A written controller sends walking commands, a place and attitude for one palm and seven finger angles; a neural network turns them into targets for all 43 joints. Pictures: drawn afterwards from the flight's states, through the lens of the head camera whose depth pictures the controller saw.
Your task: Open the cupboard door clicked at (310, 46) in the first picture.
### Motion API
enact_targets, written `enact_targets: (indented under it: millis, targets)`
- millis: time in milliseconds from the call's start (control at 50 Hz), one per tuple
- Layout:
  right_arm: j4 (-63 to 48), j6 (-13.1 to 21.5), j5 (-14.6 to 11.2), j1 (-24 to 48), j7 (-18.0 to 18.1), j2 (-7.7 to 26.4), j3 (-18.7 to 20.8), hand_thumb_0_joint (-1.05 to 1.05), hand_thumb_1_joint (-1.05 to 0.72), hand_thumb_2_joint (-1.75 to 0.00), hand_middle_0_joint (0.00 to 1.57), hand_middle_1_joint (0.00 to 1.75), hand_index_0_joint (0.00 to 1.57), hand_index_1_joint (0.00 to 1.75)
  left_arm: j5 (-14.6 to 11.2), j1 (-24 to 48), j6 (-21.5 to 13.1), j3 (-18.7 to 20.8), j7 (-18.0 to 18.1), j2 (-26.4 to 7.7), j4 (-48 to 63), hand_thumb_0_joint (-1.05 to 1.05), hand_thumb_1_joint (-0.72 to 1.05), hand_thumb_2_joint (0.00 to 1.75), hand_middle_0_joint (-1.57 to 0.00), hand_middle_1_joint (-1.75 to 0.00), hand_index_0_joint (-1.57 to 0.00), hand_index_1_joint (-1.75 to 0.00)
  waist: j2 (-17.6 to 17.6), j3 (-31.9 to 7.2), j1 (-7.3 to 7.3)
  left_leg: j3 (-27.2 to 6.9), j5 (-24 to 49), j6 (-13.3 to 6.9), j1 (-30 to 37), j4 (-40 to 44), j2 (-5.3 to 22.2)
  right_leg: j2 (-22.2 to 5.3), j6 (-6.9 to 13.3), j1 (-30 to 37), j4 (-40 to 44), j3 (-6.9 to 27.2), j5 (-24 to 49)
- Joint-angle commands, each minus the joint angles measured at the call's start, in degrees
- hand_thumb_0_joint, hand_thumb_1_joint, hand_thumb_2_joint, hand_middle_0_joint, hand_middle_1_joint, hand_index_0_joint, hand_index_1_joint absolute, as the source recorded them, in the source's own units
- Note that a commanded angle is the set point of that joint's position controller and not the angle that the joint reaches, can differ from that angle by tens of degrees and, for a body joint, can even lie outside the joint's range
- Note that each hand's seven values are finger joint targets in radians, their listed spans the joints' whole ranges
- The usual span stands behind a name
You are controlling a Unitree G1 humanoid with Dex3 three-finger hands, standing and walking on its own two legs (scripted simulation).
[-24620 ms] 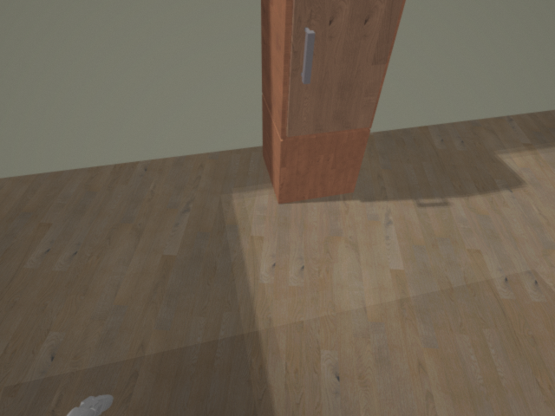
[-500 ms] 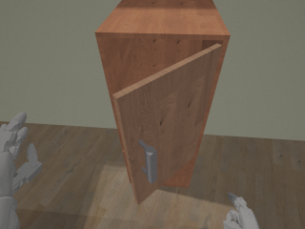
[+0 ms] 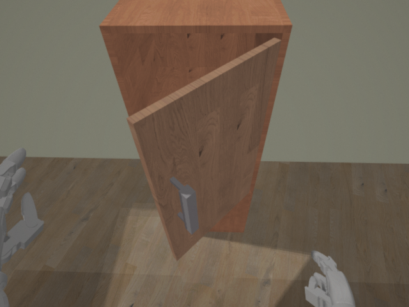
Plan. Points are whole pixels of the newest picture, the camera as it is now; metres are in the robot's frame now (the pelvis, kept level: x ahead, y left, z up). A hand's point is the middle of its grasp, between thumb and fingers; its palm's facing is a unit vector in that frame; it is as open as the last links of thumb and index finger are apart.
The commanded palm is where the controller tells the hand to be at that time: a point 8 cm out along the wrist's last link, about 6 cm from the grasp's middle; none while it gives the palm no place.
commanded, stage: step back with the hand held close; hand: left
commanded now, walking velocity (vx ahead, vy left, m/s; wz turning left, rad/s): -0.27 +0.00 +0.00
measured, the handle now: (183, 206) +0.33 +0.08 -0.01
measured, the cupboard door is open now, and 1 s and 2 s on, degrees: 46 46 46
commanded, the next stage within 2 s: stop stepping back and stand still in 0.86 s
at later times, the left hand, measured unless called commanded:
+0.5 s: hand out of the picture +0.11 +0.30 +0.15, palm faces +0.44 -0.74 -0.50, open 7.4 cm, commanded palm +0.04 +0.33 +0.17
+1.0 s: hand out of the picture +0.02 +0.30 +0.18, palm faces +0.42 -0.81 -0.42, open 7.4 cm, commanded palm -0.05 +0.34 +0.17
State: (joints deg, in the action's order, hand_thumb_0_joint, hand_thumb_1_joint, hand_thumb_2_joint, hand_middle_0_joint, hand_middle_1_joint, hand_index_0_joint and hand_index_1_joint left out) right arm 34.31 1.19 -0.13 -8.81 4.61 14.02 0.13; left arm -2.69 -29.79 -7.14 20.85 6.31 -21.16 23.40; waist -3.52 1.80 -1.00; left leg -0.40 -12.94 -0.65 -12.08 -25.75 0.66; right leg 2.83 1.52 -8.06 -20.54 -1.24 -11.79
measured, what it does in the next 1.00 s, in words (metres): walks backwards: left foot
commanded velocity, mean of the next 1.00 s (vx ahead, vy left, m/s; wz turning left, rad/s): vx -0.29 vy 0.00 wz -0.03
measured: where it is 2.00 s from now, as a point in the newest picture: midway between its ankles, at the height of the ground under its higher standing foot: outside the picture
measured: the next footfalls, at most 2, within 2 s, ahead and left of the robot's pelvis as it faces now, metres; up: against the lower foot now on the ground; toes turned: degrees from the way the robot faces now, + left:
left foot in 0.74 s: -0.04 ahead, +0.13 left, +0.00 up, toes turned +4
right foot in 1.16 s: -0.28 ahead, -0.08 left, +0.00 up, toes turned -3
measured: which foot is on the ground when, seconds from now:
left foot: down 0.00-0.60, up 0.62-0.72, down 0.74-1.00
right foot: down 0.00-0.74, up 0.76-1.00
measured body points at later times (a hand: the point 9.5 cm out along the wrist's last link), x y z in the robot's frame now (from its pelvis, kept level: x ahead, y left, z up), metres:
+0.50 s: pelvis -0.08 +0.03 -0.02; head -0.06 +0.04 +0.43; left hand +0.08 +0.34 +0.17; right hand +0.10 -0.20 -0.09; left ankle +0.01 +0.11 -0.74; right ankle -0.02 -0.10 -0.74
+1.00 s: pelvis -0.19 +0.04 +0.00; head -0.15 +0.09 +0.44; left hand -0.01 +0.34 +0.20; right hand +0.01 -0.17 -0.07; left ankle -0.08 +0.12 -0.74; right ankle -0.27 -0.11 -0.67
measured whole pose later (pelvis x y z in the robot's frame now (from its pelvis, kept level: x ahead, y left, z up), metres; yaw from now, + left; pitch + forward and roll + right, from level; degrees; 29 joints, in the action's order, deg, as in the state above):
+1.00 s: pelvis -0.19 +0.04 +0.00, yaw +0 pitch +2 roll -5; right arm 35.6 7.7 1.1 -7.9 2.2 7.6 -0.8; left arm -2.8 -30.6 -10.9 25.6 9.5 -25.7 37.6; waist 1.5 2.3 -1.2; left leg 2.7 -2.9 -3.0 -23.8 -24.0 3.7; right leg 3.5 -1.4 -20.5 -56.1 0.1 -27.6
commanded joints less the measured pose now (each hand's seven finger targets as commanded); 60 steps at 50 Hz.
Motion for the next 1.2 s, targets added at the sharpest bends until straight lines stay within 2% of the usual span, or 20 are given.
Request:
enact_targets:
  millis: [0,160,300,460,520,580,620,680,700,720,740,780,860,980,1060,1080,1120,1140,1160,1180]
  targets:
    - [-10.5,1.8,-0.4,5.0,0.8,5.5,2.6,0.0,-0.9,-0.9,0.2,0.3,0.2,0.3,-0.4,-0.8,-3.8,9.4,1.8,-13.1,15.5,0.0,0.9,0.9,-0.2,-0.3,-0.2,-0.3,2.4,-12.8,0.26,-0.4,23.4,-1.2,6.3,-0.6,2.4,-6.8,-1.9,0.8,-0.9,3.3,26.3]
    - [-11.4,1.3,-0.4,4.9,1.1,6.0,3.3,0.0,-0.9,-0.9,0.2,0.3,0.2,0.3,-0.4,-3.6,-4.7,10.8,2.7,-13.5,16.6,0.0,0.9,0.9,-0.2,-0.3,-0.2,-0.3,-1.4,-10.5,0.2,-2.8,17.7,-1.4,-0.5,2.4,3.8,-4.9,-1.9,-0.3,-2.8,2.9,16.1]
    - [-12.3,2.7,-0.4,4.3,0.9,6.9,3.1,0.0,-0.9,-0.9,0.2,0.3,0.2,0.3,1.1,-2.1,-6.6,10.6,3.0,-12.4,15.8,0.0,0.9,0.9,-0.2,-0.3,-0.2,-0.3,-2.0,-4.7,0.7,-7.1,-14.1,-4.0,-19.3,10.1,6.4,-2.8,-2.2,4.7,-6.8,3.7,0.8]
    - [-12.2,5.5,0.2,3.4,0.8,7.4,3.4,0.0,-0.9,-0.9,0.2,0.3,0.2,0.3,3.5,3.4,-8.3,12.0,3.2,-12.8,19.3,0.0,0.9,0.9,-0.2,-0.3,-0.2,-0.3,-6.9,-5.1,0.29,-12.4,-30.8,-6.8,-33.3,14.6,10.5,0.8,-2.8,12.8,-19.5,2.6,-1.3]
    - [-12.0,6.3,0.3,2.7,0.4,6.1,3.5,0.0,-0.9,-0.9,0.2,0.3,0.2,0.3,2.8,1.5,-8.8,12.6,3.0,-13.1,19.7,0.0,0.9,0.9,-0.2,-0.3,-0.2,-0.3,-0.7,-4.2,0.92,-7.3,-24.6,-5.0,-26.5,4.9,6.1,-2.3,-0.8,3.5,-11.0,8.4,-3.0]
    - [-8.6,5.8,0.3,0.2,-0.7,4.6,3.7,0.0,-0.9,-0.9,0.2,0.3,0.2,0.3,1.0,-0.2,-8.7,11.1,3.6,-13.1,20.0,0.0,0.9,0.9,-0.2,-0.3,-0.2,-0.3,12.1,-6.5,1.79,0.0,-9.0,0.7,-3.5,-22.1,-1.6,-16.9,6.8,-21.5,6.1,22.5,-8.2]
    - [-7.9,5.2,0.5,1.7,-0.8,4.1,3.6,0.0,-0.9,-0.9,0.2,0.3,0.2,0.3,1.2,1.5,-8.2,10.1,3.9,-12.7,19.1,0.0,0.9,0.9,-0.2,-0.3,-0.2,-0.3,14.4,-6.6,1.51,-1.1,-10.6,0.8,-4.8,-29.9,-1.0,-19.2,8.1,-21.1,5.6,20.4,0.4]
    - [-7.1,5.0,0.4,2.4,0.0,3.9,2.6,0.0,-0.9,-0.9,0.2,0.3,0.2,0.3,1.3,3.6,-7.5,10.7,4.3,-13.8,18.9,0.0,0.9,0.9,-0.2,-0.3,-0.2,-0.3,8.3,-3.2,2.37,-0.8,-5.3,0.6,-2.4,-6.8,0.2,-12.5,2.8,-18.9,-1.7,11.6,7.8]
    - [-7.3,5.3,0.2,3.3,0.5,5.2,2.4,0.0,-0.9,-0.9,0.2,0.3,0.2,0.3,0.9,4.0,-7.8,9.9,4.2,-13.0,20.0,0.0,0.9,0.9,-0.2,-0.3,-0.2,-0.3,-0.8,-2.4,2.2,-4.1,-0.5,-0.5,-3.4,3.5,3.0,-7.0,0.0,-17.8,-8.7,8.0,5.4]
    - [-8.3,5.9,0.4,4.5,1.0,6.8,2.9,0.0,-0.9,-0.9,0.2,0.3,0.2,0.3,1.4,4.3,-8.6,11.1,4.4,-13.6,21.9,0.0,0.9,0.9,-0.2,-0.3,-0.2,-0.3,-14.4,-4.5,0.98,-14.5,6.5,-3.9,-10.4,9.6,13.0,-1.4,-2.6,-12.0,-21.0,3.4,-1.1]
    - [-8.0,7.0,1.3,2.7,0.8,4.9,3.1,0.0,-0.9,-0.9,0.2,0.3,0.2,0.3,1.5,4.6,-9.0,12.6,4.7,-14.7,23.1,0.0,0.9,0.9,-0.2,-0.3,-0.2,-0.3,-16.1,-7.9,0.87,-18.8,15.8,-7.2,-10.6,10.5,18.8,0.6,-2.6,-11.6,-33.1,3.4,-13.8]
    - [-7.3,8.5,1.9,2.3,0.0,4.3,3.7,0.0,-0.9,-0.9,0.2,0.3,0.2,0.3,1.0,2.4,-10.0,13.1,4.3,-14.5,22.7,0.0,0.9,0.9,-0.2,-0.3,-0.2,-0.3,-10.7,-10.9,1.1,-20.1,10.5,-8.4,-10.0,11.6,20.9,1.3,-2.3,-13.6,-47.3,6.6,-18.8]
    - [-6.6,9.5,0.9,2.8,-1.3,5.0,4.5,0.0,-0.9,-0.9,0.2,0.3,0.2,0.3,0.1,0.4,-8.5,11.0,4.0,-12.7,26.9,0.0,0.9,0.9,-0.2,-0.3,-0.2,-0.3,-4.8,-13.6,0.36,-9.1,26.2,-7.1,3.9,5.8,16.5,-0.3,-3.1,-18.5,-41.7,3.6,-15.3]
    - [-6.5,9.3,1.1,3.2,-1.1,4.2,2.7,0.0,-0.9,-0.9,0.2,0.3,0.2,0.3,-1.1,-2.1,-5.4,10.5,4.2,-12.6,22.9,0.0,0.9,0.9,-0.2,-0.3,-0.2,-0.3,-10.8,-10.6,1.57,-9.4,-14.3,-4.3,-1.6,19.7,13.4,1.3,-2.3,-9.4,-27.3,-1.9,-18.4]
    - [-8.2,8.2,1.1,2.9,-0.8,4.2,2.3,0.0,-0.9,-0.9,0.2,0.3,0.2,0.3,-2.0,-7.2,-4.9,13.9,4.1,-16.0,23.2,0.0,0.9,0.9,-0.2,-0.3,-0.2,-0.3,-13.9,-12.9,0.68,-1.0,-17.4,2.4,-2.0,18.4,5.6,4.1,0.4,2.7,-1.6,-8.5,-17.9]
    - [-8.5,7.7,0.8,2.7,-1.0,3.1,1.6,0.0,-0.9,-0.9,0.2,0.3,0.2,0.3,-2.4,-8.4,-5.3,12.6,3.7,-14.9,24.1,0.0,0.9,0.9,-0.2,-0.3,-0.2,-0.3,-10.8,-13.6,0.95,2.2,-11.7,3.5,-1.2,12.8,2.6,2.0,1.4,4.5,4.9,-7.0,-13.4]
    - [-7.5,6.0,1.4,2.4,-1.2,3.0,1.2,0.0,-0.9,-0.9,0.2,0.3,0.2,0.3,-2.4,-9.0,-6.4,15.4,3.5,-19.0,25.6,0.0,0.9,0.9,-0.2,-0.3,-0.2,-0.3,7.7,-11.6,1.06,2.7,-1.0,1.8,3.2,-13.7,-0.2,-14.0,5.8,-11.5,12.6,9.9,-5.5]
    - [-7.1,5.7,1.4,3.0,-1.1,3.1,0.8,0.0,-0.9,-0.9,0.2,0.3,0.2,0.3,-2.6,-7.5,-6.7,17.0,3.9,-20.8,26.2,0.0,0.9,0.9,-0.2,-0.3,-0.2,-0.3,12.9,-10.3,0.08,1.6,-3.8,1.6,-5.9,-23.1,-0.3,-20.2,7.3,-10.6,11.5,14.5,3.0]
    - [-7.3,6.6,1.7,3.3,-1.5,3.6,0.2,0.0,-0.9,-0.9,0.2,0.3,0.2,0.3,-2.3,-4.5,-7.3,18.6,4.6,-22.3,26.9,0.0,0.9,0.9,-0.2,-0.3,-0.2,-0.3,9.2,-11.3,0.4,0.5,-5.4,1.6,-12.8,-27.2,0.1,-23.1,9.1,-7.1,8.4,15.1,14.2]
    - [-5.6,7.2,0.4,-0.4,-1.4,3.5,1.0,0.0,-0.9,-0.9,0.2,0.3,0.2,0.3,-2.4,-4.2,-6.8,14.9,3.9,-17.7,21.0,0.0,0.9,0.9,-0.2,-0.3,-0.2,-0.3,12.9,-12.8,1.14,-0.7,-4.1,2.1,-17.4,-29.4,0.0,-20.7,8.3,-0.4,4.5,11.4,14.0]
